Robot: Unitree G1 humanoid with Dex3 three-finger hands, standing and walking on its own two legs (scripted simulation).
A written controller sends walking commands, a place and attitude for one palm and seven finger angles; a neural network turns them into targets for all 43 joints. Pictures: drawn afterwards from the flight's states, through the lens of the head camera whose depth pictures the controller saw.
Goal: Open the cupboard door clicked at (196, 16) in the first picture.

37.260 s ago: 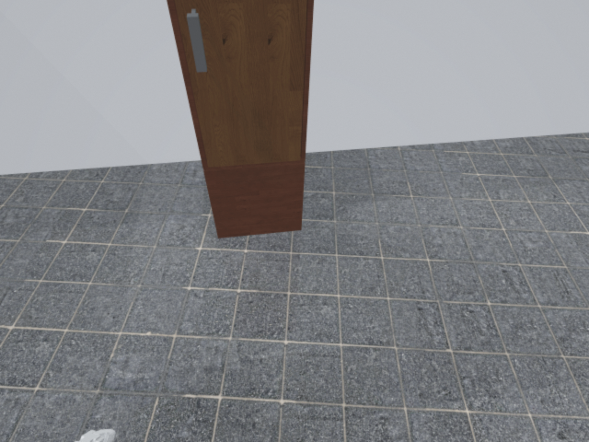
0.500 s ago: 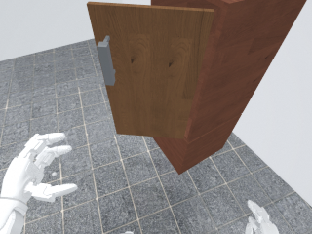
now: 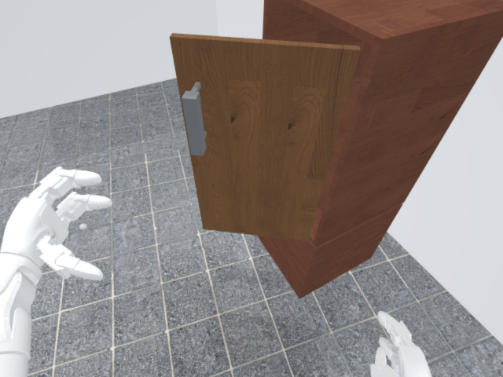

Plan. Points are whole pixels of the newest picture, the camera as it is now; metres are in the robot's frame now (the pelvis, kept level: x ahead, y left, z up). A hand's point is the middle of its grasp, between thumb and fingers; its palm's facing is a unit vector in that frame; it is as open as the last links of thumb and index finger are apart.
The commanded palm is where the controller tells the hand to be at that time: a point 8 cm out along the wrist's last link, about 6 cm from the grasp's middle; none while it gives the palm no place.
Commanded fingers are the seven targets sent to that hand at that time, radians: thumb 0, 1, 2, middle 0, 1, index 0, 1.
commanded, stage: raise the hand with hooked fingers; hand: left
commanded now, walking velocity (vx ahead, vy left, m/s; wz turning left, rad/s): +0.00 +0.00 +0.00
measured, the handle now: (197, 118) +0.57 +0.17 +0.11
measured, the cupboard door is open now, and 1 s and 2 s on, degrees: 54 54 54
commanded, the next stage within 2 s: move the hooked fingers beside the handle in 0.58 s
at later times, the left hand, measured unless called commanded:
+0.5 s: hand (107, 208) +0.31 +0.24 +0.13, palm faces +0.02 -1.00 -0.03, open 13.9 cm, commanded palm +0.27 +0.29 +0.13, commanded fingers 0.00 -0.50 0.30 -0.30 -1.20 -0.30 -1.20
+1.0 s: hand (121, 187) +0.35 +0.24 +0.13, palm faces -0.01 -1.00 -0.01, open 13.9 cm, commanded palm +0.32 +0.29 +0.13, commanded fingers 0.00 -0.50 0.30 -0.30 -1.20 -0.30 -1.20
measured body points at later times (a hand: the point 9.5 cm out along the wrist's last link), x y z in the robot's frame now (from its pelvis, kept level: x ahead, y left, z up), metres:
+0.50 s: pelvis +0.01 -0.02 +0.01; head +0.01 -0.03 +0.46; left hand +0.30 +0.30 +0.13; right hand +0.16 -0.27 -0.07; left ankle +0.01 +0.09 -0.72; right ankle +0.00 -0.13 -0.72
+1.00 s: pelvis +0.00 -0.03 +0.00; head +0.02 -0.04 +0.45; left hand +0.34 +0.29 +0.14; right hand +0.14 -0.29 -0.08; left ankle +0.01 +0.09 -0.72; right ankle +0.00 -0.13 -0.72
